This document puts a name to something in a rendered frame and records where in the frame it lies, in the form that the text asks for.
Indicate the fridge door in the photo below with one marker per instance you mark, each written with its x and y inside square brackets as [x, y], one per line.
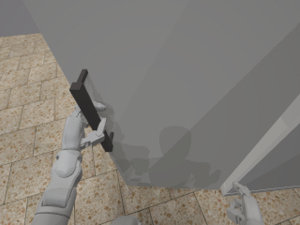
[190, 86]

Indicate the left robot hand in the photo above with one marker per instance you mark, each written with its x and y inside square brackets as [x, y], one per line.
[73, 132]

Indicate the right robot hand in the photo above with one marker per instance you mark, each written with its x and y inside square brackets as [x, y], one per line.
[249, 208]

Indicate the handle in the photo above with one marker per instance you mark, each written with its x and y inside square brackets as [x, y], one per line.
[81, 96]

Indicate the left robot forearm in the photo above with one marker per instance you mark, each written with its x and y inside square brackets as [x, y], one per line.
[57, 201]

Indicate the left robot thigh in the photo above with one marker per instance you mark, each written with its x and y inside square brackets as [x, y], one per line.
[126, 220]

